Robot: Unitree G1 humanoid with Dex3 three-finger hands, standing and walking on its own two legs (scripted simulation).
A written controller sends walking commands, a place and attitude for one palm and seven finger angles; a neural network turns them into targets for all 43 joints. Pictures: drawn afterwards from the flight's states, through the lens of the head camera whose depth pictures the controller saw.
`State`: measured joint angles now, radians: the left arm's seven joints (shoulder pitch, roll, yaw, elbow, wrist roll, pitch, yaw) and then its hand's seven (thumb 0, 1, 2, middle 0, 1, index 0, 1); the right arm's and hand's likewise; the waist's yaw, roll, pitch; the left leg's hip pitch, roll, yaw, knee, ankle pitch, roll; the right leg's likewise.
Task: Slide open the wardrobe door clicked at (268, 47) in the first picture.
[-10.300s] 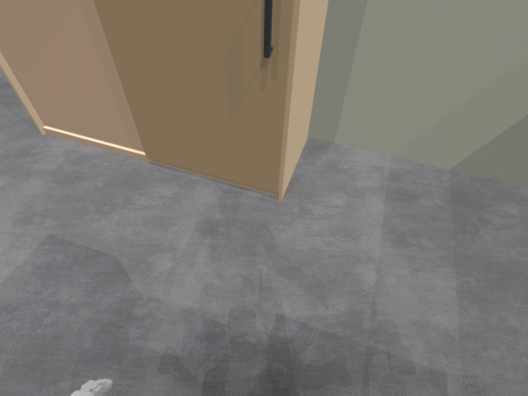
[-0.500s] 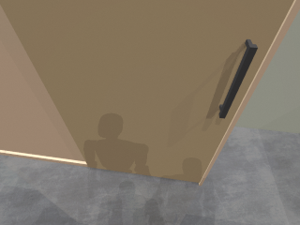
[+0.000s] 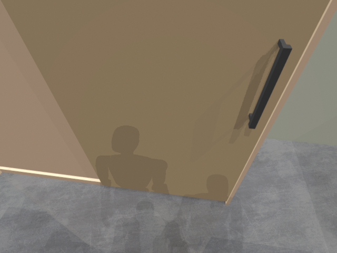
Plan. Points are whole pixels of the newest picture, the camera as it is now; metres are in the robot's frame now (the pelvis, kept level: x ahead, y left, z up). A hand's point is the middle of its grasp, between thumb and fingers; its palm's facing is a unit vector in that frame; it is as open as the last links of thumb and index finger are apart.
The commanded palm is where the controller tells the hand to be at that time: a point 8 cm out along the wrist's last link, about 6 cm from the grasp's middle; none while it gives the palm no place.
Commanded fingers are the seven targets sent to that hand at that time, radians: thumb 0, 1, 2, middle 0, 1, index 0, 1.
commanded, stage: look again from close up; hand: right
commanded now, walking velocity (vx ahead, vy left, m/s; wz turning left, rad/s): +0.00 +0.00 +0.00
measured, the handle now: (264, 89) +0.52 -0.24 +0.12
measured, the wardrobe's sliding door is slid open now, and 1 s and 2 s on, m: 0.00 0.00 0.00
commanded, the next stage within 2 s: shuffle to correct the standing spot in 0.04 s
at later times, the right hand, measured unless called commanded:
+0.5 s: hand out of the picture +0.01 -0.21 -0.19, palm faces +0.11 +0.98 -0.15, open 7.4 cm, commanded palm none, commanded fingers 0.00 -0.90 -0.90 0.20 0.30 0.20 0.30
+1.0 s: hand out of the picture +0.16 -0.23 -0.18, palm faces +0.12 +0.97 -0.19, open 7.3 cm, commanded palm none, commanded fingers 0.00 -0.90 -0.90 0.20 0.30 0.20 0.30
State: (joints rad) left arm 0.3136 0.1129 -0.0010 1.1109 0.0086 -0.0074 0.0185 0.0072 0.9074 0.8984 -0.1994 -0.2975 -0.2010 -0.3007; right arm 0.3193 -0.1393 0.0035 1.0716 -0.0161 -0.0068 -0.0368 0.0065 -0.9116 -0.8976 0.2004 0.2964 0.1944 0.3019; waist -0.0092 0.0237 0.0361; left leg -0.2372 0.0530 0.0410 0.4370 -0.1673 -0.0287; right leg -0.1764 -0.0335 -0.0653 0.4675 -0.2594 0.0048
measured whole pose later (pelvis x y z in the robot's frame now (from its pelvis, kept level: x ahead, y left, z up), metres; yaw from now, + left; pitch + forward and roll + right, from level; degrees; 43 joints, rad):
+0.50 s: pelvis +0.03 -0.04 -0.01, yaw -3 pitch +0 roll +1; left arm 0.38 0.14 0.02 1.04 0.03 -0.01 0.01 0.01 0.91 0.90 -0.20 -0.30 -0.20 -0.30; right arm 0.35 -0.16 -0.05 1.03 -0.03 0.03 -0.02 0.01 -0.91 -0.90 0.20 0.30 0.19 0.30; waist 0.00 0.04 0.01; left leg -0.39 0.08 0.06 0.87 -0.45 0.01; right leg -0.21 0.01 -0.06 0.55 -0.35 -0.06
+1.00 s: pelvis +0.09 -0.05 -0.01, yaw -5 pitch +0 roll +0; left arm 0.22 0.14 0.05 1.02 0.01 0.02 0.03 0.02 0.94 0.90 -0.20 -0.30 -0.20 -0.30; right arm 0.15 -0.16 -0.04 0.94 -0.03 0.01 -0.05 0.00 -0.93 -0.90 0.20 0.30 0.20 0.30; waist 0.01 0.04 0.09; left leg -0.35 0.04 0.07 0.57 -0.22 0.02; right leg -0.31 0.00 -0.04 0.71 -0.41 0.02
